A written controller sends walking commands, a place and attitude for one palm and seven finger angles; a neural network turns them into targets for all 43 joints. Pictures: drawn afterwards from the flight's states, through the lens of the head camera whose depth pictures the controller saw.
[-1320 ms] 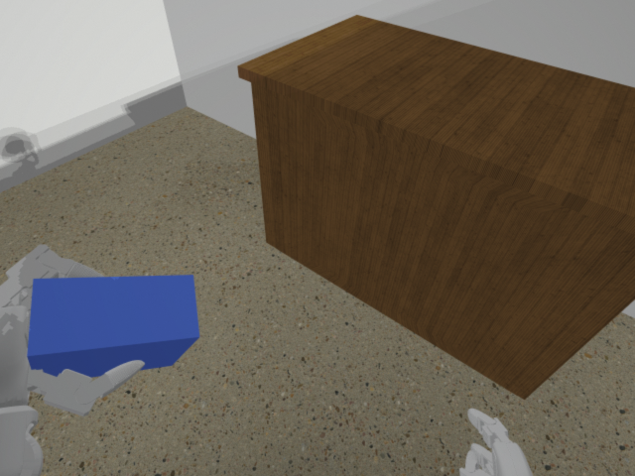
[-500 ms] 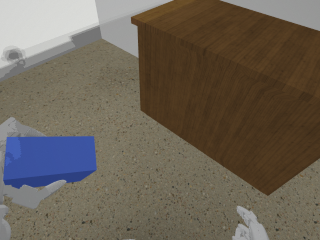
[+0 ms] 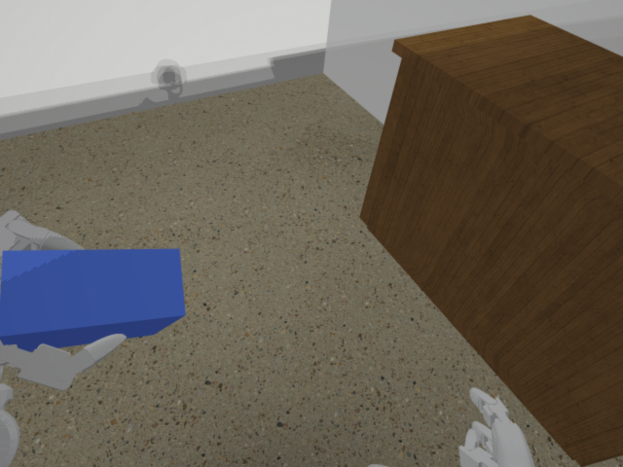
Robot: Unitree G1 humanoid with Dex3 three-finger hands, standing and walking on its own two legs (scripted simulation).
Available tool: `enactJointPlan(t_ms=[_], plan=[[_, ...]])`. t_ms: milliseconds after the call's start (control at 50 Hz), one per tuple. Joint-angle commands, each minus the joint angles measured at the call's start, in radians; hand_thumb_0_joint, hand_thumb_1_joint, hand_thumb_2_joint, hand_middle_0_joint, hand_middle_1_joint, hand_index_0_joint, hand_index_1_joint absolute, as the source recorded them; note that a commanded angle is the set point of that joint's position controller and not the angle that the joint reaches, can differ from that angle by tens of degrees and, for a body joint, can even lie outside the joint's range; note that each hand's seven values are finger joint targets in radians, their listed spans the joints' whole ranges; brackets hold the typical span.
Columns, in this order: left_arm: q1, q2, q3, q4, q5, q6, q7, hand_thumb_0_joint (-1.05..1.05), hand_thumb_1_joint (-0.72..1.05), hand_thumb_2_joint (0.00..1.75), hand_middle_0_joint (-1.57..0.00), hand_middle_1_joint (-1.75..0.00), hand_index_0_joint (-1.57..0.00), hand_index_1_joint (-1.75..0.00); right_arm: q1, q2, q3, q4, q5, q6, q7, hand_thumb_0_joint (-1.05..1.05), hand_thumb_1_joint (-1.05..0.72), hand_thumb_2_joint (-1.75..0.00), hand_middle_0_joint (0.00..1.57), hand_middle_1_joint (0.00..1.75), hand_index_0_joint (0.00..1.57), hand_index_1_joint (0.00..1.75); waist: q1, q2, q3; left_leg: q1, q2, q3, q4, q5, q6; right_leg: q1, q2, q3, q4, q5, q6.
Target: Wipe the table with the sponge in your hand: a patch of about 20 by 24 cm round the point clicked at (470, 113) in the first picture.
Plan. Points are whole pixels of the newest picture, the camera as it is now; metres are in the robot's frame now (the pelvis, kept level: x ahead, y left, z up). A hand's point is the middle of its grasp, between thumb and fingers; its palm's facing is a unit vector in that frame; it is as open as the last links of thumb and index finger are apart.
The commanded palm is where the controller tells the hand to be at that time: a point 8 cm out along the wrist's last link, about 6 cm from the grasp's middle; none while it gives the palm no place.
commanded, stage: walk around to get in front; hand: left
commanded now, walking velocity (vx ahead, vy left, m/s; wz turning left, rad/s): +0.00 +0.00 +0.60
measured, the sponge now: (119, 299) +0.23 +0.21 +0.15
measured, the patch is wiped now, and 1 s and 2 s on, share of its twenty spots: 0.00 0.00 0.00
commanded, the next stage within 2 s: none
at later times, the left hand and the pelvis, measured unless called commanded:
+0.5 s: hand out of the picture +0.06 +0.23 +0.17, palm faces +0.61 -0.65 -0.44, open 10.5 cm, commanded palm -0.01 +0.26 +0.20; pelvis -0.06 -0.06 +0.02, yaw +20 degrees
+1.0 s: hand out of the picture -0.11 +0.22 +0.20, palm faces +0.80 -0.41 -0.44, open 10.5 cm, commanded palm -0.16 +0.23 +0.20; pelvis -0.12 -0.09 +0.02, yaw +36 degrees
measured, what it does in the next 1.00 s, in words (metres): walks backwards, turning left: right foot, then left foot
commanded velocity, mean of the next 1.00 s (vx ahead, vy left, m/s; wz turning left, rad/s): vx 0.08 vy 0.00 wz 0.60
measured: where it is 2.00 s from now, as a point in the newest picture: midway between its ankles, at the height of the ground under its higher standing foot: outside the picture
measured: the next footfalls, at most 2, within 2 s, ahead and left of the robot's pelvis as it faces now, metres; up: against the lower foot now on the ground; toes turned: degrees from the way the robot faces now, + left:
right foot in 0.28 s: +0.00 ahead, -0.13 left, +0.00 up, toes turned +8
left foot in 0.68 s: -0.14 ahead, +0.07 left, +0.00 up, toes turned +32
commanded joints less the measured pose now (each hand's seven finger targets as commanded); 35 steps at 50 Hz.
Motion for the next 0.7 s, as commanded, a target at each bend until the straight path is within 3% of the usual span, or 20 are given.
enactJointPlan(t_ms=[0, 40, 60, 160, 220, 240, 260, 280, 300, 320, 340, 380, 400, 480, 540, 580, 620, 640, 660, 680], plan=[[-0.112, 0.150, 0.073, -0.377, 0.006, -0.112, -0.007, 0.00, 0.10, 1.30, -1.20, -1.60, -1.20, -1.60, -0.040, -0.117, -0.052, -0.119, 0.009, -0.095, 0.038, 0.00, -0.90, -0.90, 0.20, 0.30, 0.20, 0.30, -0.025, 0.311, -0.157, 0.204, 0.287, -0.419, -0.241, 0.679, 0.201, -0.179, 0.043, 0.125, 0.213, -0.049, 0.016], [-0.033, 0.127, 0.073, -0.377, -0.009, -0.101, -0.003, 0.00, 0.10, 1.30, -1.20, -1.60, -1.20, -1.60, -0.031, -0.123, -0.064, -0.124, 0.025, -0.106, 0.050, 0.00, -0.90, -0.90, 0.20, 0.30, 0.20, 0.30, -0.019, 0.349, -0.192, 0.166, 0.192, -0.282, -0.235, 0.569, 0.146, -0.074, 0.085, 0.075, 0.106, 0.026, 0.021], [0.009, 0.133, 0.088, -0.384, -0.018, -0.092, 0.001, 0.00, 0.10, 1.30, -1.20, -1.60, -1.20, -1.60, -0.026, -0.123, -0.064, -0.136, 0.028, -0.106, 0.054, 0.00, -0.90, -0.90, 0.20, 0.30, 0.20, 0.30, -0.017, 0.364, -0.214, 0.153, 0.162, -0.262, -0.239, 0.534, 0.131, -0.028, 0.105, 0.056, 0.062, 0.048, 0.021], [0.073, 0.138, 0.116, -0.243, -0.052, -0.040, -0.003, 0.00, 0.10, 1.30, -1.20, -1.60, -1.20, -1.60, -0.038, -0.111, -0.045, -0.142, 0.030, -0.075, 0.041, 0.00, -0.90, -0.90, 0.20, 0.30, 0.20, 0.30, -0.025, 0.336, -0.169, 0.026, 0.168, -0.350, -0.327, 0.228, 0.142, 0.106, 0.150, 0.044, -0.125, 0.019, 0.021], [0.014, 0.137, 0.110, -0.172, -0.055, -0.022, -0.006, 0.00, 0.10, 1.30, -1.20, -1.60, -1.20, -1.60, -0.071, -0.098, -0.033, -0.137, 0.026, -0.054, 0.035, 0.00, -0.90, -0.90, 0.20, 0.30, 0.20, 0.30, 0.003, 0.270, -0.155, -0.086, 0.137, -0.350, -0.315, 0.093, 0.115, 0.288, 0.153, 0.044, -0.387, 0.093, 0.000], [-0.020, 0.140, 0.102, -0.161, -0.048, -0.015, -0.006, 0.00, 0.10, 1.30, -1.20, -1.60, -1.20, -1.60, -0.075, -0.089, -0.030, -0.139, 0.030, -0.046, 0.035, 0.00, -0.90, -0.90, 0.20, 0.30, 0.20, 0.30, 0.010, 0.188, -0.154, -0.139, 0.090, -0.305, -0.233, -0.036, 0.079, 0.346, 0.090, 0.090, -0.540, 0.146, -0.033], [-0.031, 0.181, 0.118, -0.151, -0.029, -0.004, 0.002, 0.00, 0.10, 1.30, -1.20, -1.60, -1.20, -1.60, -0.068, -0.064, -0.026, -0.148, 0.030, -0.035, 0.033, 0.00, -0.90, -0.90, 0.20, 0.30, 0.20, 0.30, 0.005, -0.032, -0.143, -0.252, -0.010, -0.176, -0.017, -0.172, 0.015, 0.382, -0.112, 0.314, -0.688, 0.098, -0.110], [-0.084, 0.211, 0.113, -0.147, -0.034, 0.006, 0.011, 0.00, 0.10, 1.30, -1.20, -1.60, -1.20, -1.60, -0.109, -0.066, -0.024, -0.161, 0.032, -0.033, 0.027, 0.00, -0.90, -0.90, 0.20, 0.30, 0.20, 0.30, 0.015, -0.222, -0.086, -0.332, -0.095, -0.056, 0.319, -0.228, -0.042, 0.280, -0.325, 0.587, -0.744, 0.159, -0.196], [-0.135, 0.182, 0.087, -0.138, -0.038, 0.000, 0.018, 0.00, 0.10, 1.30, -1.20, -1.60, -1.20, -1.60, -0.089, -0.094, -0.026, -0.124, 0.019, -0.042, 0.025, 0.00, -0.90, -0.90, 0.20, 0.30, 0.20, 0.30, 0.000, -0.128, -0.109, -0.279, -0.054, -0.113, 0.497, -0.180, -0.047, 0.216, -0.337, 0.456, -0.717, 0.264, -0.187], [-0.119, 0.145, 0.050, -0.124, -0.025, -0.007, 0.010, 0.00, 0.10, 1.30, -1.20, -1.60, -1.20, -1.60, -0.081, -0.099, -0.038, -0.116, 0.018, -0.045, 0.029, 0.00, -0.90, -0.90, 0.20, 0.30, 0.20, 0.30, -0.019, -0.110, -0.107, -0.256, -0.038, -0.109, 0.558, -0.117, -0.054, 0.190, -0.283, 0.371, -0.681, 0.292, -0.162], [-0.096, 0.155, 0.062, -0.113, -0.016, -0.016, 0.004, 0.00, 0.10, 1.30, -1.20, -1.60, -1.20, -1.60, -0.096, -0.077, -0.022, -0.120, 0.014, -0.037, 0.028, 0.00, -0.90, -0.90, 0.20, 0.30, 0.20, 0.30, -0.019, -0.070, -0.090, -0.262, -0.028, -0.075, 0.598, -0.067, -0.066, 0.193, -0.229, 0.263, -0.646, 0.363, -0.154], [-0.093, 0.167, 0.068, -0.110, -0.011, -0.032, 0.004, 0.00, 0.10, 1.30, -1.20, -1.60, -1.20, -1.60, -0.141, -0.067, -0.006, -0.123, 0.017, -0.029, 0.010, 0.00, -0.90, -0.90, 0.20, 0.30, 0.20, 0.30, -0.009, -0.038, -0.078, -0.250, -0.011, -0.033, 0.531, -0.057, -0.072, 0.234, -0.187, 0.105, -0.606, 0.555, -0.146], [-0.117, 0.183, 0.077, -0.131, -0.007, -0.044, 0.008, 0.00, 0.10, 1.30, -1.20, -1.60, -1.20, -1.60, -0.143, -0.071, -0.008, -0.128, 0.016, -0.031, 0.000, 0.00, -0.90, -0.90, 0.20, 0.30, 0.20, 0.30, -0.007, -0.047, -0.071, -0.228, -0.003, -0.015, 0.477, -0.061, -0.069, 0.240, -0.185, 0.071, -0.605, 0.599, -0.146], [-0.086, 0.202, 0.118, -0.172, -0.013, -0.064, 0.032, 0.00, 0.10, 1.30, -1.20, -1.60, -1.20, -1.60, -0.125, -0.076, -0.019, -0.149, 0.002, -0.037, -0.022, 0.00, -0.90, -0.90, 0.20, 0.30, 0.20, 0.30, 0.020, -0.057, -0.102, -0.117, 0.016, 0.045, 0.217, -0.087, -0.043, 0.272, -0.215, 0.067, -0.596, 0.594, -0.169], [-0.014, 0.191, 0.140, -0.214, -0.020, -0.064, 0.049, 0.00, 0.10, 1.30, -1.20, -1.60, -1.20, -1.60, -0.094, -0.072, -0.026, -0.170, -0.002, -0.034, -0.018, 0.00, -0.90, -0.90, 0.20, 0.30, 0.20, 0.30, 0.039, -0.077, -0.166, -0.095, 0.013, 0.070, 0.042, -0.144, -0.029, 0.374, -0.244, 0.090, -0.530, 0.706, -0.193], [0.013, 0.162, 0.128, -0.232, -0.027, -0.059, 0.051, 0.00, 0.10, 1.30, -1.20, -1.60, -1.20, -1.60, -0.061, -0.071, -0.028, -0.180, 0.001, -0.023, -0.010, 0.00, -0.90, -0.90, 0.20, 0.30, 0.20, 0.30, 0.022, -0.070, -0.220, -0.052, -0.002, 0.079, -0.089, -0.107, -0.028, 0.420, -0.244, 0.073, -0.452, 0.766, -0.173], [0.012, 0.156, 0.125, -0.234, -0.036, -0.060, 0.051, 0.00, 0.10, 1.30, -1.20, -1.60, -1.20, -1.60, -0.028, -0.079, -0.034, -0.179, 0.003, -0.009, -0.006, 0.00, -0.90, -0.90, 0.20, 0.30, 0.20, 0.30, -0.021, -0.030, -0.263, 0.087, -0.036, 0.088, -0.238, 0.041, -0.021, 0.362, -0.213, 0.029, -0.315, 0.753, -0.111], [0.004, 0.155, 0.116, -0.252, -0.042, -0.065, 0.050, 0.00, 0.10, 1.30, -1.20, -1.60, -1.20, -1.60, -0.022, -0.094, -0.043, -0.182, 0.006, -0.006, -0.006, 0.00, -0.90, -0.90, 0.20, 0.30, 0.20, 0.30, -0.038, 0.038, -0.278, 0.187, 0.006, 0.041, -0.289, 0.182, 0.004, 0.281, -0.166, -0.007, -0.172, 0.720, -0.068], [0.011, 0.143, 0.093, -0.296, -0.050, -0.075, 0.044, 0.00, 0.10, 1.30, -1.20, -1.60, -1.20, -1.60, -0.036, -0.128, -0.049, -0.193, 0.011, -0.019, -0.004, 0.00, -0.90, -0.90, 0.20, 0.30, 0.20, 0.30, -0.038, 0.267, -0.258, 0.300, 0.192, -0.210, -0.320, 0.566, 0.084, 0.056, -0.047, -0.053, 0.019, 0.354, -0.003], [0.007, 0.165, 0.102, -0.328, -0.039, -0.103, 0.032, 0.00, 0.10, 1.30, -1.20, -1.60, -1.20, -1.60, -0.029, -0.129, -0.046, -0.191, 0.010, -0.034, 0.013, 0.00, -0.90, -0.90, 0.20, 0.30, 0.20, 0.30, -0.014, 0.412, -0.223, 0.398, 0.369, -0.461, -0.294, 1.012, 0.202, -0.172, 0.046, -0.005, 0.146, -0.127, 0.019]])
